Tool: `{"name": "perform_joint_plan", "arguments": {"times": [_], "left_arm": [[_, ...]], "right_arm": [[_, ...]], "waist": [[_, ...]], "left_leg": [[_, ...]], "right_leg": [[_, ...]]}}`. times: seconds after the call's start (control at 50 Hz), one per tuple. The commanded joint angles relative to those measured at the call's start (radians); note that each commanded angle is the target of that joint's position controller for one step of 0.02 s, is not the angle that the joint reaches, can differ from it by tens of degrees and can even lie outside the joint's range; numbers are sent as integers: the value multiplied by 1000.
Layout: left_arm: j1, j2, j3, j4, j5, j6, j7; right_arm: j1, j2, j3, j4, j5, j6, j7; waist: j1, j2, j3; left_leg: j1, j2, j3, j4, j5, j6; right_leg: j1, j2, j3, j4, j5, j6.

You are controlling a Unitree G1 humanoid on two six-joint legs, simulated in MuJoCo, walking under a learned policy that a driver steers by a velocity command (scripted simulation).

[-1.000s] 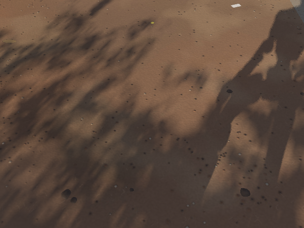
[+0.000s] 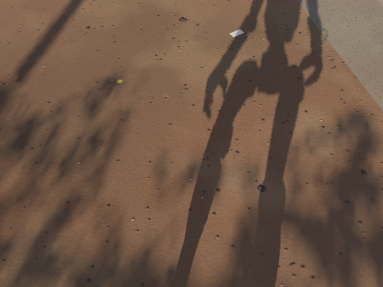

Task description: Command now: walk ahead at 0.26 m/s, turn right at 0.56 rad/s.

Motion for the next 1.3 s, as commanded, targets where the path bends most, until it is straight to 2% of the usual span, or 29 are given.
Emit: {"name": "perform_joint_plan", "arguments": {"times": [0.02,0.1,0.14,0.16,0.18,0.2,0.22,0.24,0.28,0.34,0.5,0.58,0.62,0.64,0.66,0.68,0.7,0.74,0.86,1.04,1.06,1.08,1.1,1.12,1.14,1.16,1.2,1.24,1.3], "left_arm": [[47,159,38,-46,0,4,12],[32,145,35,-58,18,21,29],[-6,141,30,-59,13,10,34],[-14,126,21,-57,2,0,32],[59,67,4,-77,-3,-10,31],[238,49,5,-26,-20,8,34],[211,102,5,8,23,28,36],[100,112,7,-4,41,38,31],[-9,108,4,-37,39,56,25],[-13,86,-8,-33,26,72,27],[-137,73,-19,-71,13,78,49],[-80,68,-23,-65,1,60,60],[-3,78,-19,-51,4,46,70],[-1,147,-4,-60,17,40,80],[-82,249,20,-100,27,43,85],[-175,225,18,-118,42,45,78],[-209,142,-5,-135,38,40,75],[-257,96,-19,-151,25,33,70],[-73,141,2,-119,26,34,63],[-117,190,31,-115,25,44,27],[-125,186,30,-110,17,48,27],[-90,154,23,-105,18,50,24],[-85,40,-8,-165,26,54,18],[-163,84,-4,-160,24,73,37],[-161,97,1,-150,11,84,36],[-150,102,4,-130,4,84,30],[-105,125,12,-94,22,84,21],[-69,103,6,-65,20,88,14],[-82,55,-13,-38,13,96,11]], "right_arm": [[-30,-70,-11,-68,12,-5,-6],[2,-95,-12,-53,15,-20,-14],[130,-116,-22,-2,7,-36,-22],[205,-119,-22,22,-1,-53,-26],[272,-173,-24,20,-5,-64,-28],[255,-186,-34,36,18,-44,-24],[200,-128,-21,22,42,-30,-12],[128,-87,-11,12,44,-22,-8],[86,-108,-17,13,34,-3,-10],[120,-142,-40,34,29,10,-7],[131,-154,-79,37,17,57,-6],[95,-155,-92,33,17,75,2],[60,-147,-94,25,29,83,1],[76,-112,-86,13,40,81,0],[96,-64,-79,-6,57,75,-2],[91,-144,-96,16,13,69,-10],[108,-160,-105,32,9,69,-6],[174,-135,-103,61,3,82,3],[54,-100,-79,12,20,102,31],[62,-80,-62,-27,40,96,33],[96,-78,-59,-15,30,85,26],[122,-130,-69,-10,12,69,14],[116,-273,-93,-36,14,54,8],[192,-246,-93,-9,26,50,0],[147,-184,-73,-3,24,49,-3],[66,-131,-55,-11,24,52,-8],[15,-110,-43,-16,29,51,-20],[28,-83,-27,0,28,43,-22],[40,-65,-8,41,15,32,-31]], "waist": [[12,-112,-88],[9,-126,-100],[-52,-119,-123],[-95,-74,-155],[-76,92,-272],[-10,245,-382],[2,98,-301],[-3,34,-187],[-2,58,-100],[-2,77,-134],[-45,106,-113],[-27,117,-109],[16,105,-93],[2,-10,-80],[-29,-258,-82],[-43,-174,-24],[-75,-103,-29],[-113,-118,-42],[4,-177,-74],[-21,-219,-112],[-53,-183,-114],[-60,-51,-138],[-29,251,-135],[-114,142,-156],[-71,94,-102],[-38,78,-53],[-16,115,-54],[-10,72,-99],[-29,79,-72]], "left_leg": [[98,-82,70,-90,88,1],[178,-113,48,-259,71,41],[352,-124,53,-389,140,91],[488,-79,27,-477,337,118],[699,160,-210,-402,848,191],[774,327,-470,-420,1054,375],[668,286,-496,-473,790,378],[573,217,-408,-504,586,344],[472,117,-300,-564,434,283],[459,56,-258,-571,380,258],[383,27,-383,-659,-164,253],[326,5,-432,-664,-179,212],[246,-48,-414,-634,-251,144],[173,-124,-340,-523,-337,84],[68,-289,-110,-218,-357,47],[83,-228,-47,17,-348,37],[160,-206,-61,139,-302,41],[151,-197,-35,278,-226,35],[59,-150,26,128,-274,-15],[392,-155,133,-318,-219,64],[485,-156,122,-488,-67,79],[632,-61,-31,-597,20,100],[730,266,-413,-579,479,209],[633,291,-355,-539,580,327],[597,229,-277,-547,530,330],[554,163,-207,-568,450,291],[568,87,-132,-569,499,251],[589,80,-91,-565,531,246],[558,72,-49,-584,385,222]], "right_leg": [[8,-205,128,27,783,-66],[87,-229,173,126,767,-30],[79,-224,176,235,789,11],[47,-177,148,355,690,32],[-64,-93,87,585,202,63],[-172,35,31,764,-414,89],[-214,-20,58,806,-408,86],[-248,-54,31,804,-357,95],[-265,-94,-19,723,-297,116],[-236,-86,-53,666,-259,137],[-237,-88,-52,471,-224,137],[-110,-59,-55,282,-197,102],[28,-65,-53,45,-110,68],[71,-202,93,-105,-211,33],[40,-475,409,-212,-332,-68],[-136,-546,393,-198,-203,-133],[-194,-484,301,-156,-44,-126],[-145,-373,114,-93,146,-71],[147,-401,25,12,482,-98],[32,-424,-77,142,485,-49],[-25,-404,-108,201,403,-5],[-158,-359,-161,337,217,60],[-422,-195,-251,540,-362,142],[-381,-195,-109,641,-417,138],[-379,-202,-84,684,-364,134],[-369,-212,-71,666,-287,132],[-342,-200,-89,655,-195,140],[-288,-189,-86,625,-167,150],[-191,-182,-78,434,-162,153]]}}
Velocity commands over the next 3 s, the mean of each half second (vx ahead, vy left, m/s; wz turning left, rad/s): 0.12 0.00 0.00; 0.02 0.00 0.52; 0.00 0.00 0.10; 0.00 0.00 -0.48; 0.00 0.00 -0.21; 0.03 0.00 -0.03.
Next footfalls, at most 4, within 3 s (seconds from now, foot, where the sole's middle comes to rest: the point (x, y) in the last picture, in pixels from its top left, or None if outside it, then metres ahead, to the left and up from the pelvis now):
0.16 left None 0.25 0.11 -0.78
0.64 right None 0.18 -0.07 -0.78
1.08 left None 0.08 0.13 -0.78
1.56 right None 0.13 -0.05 -0.78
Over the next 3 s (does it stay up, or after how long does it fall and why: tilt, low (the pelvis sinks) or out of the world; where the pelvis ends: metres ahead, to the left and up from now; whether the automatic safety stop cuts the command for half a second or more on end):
stays up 0.09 0.04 0.00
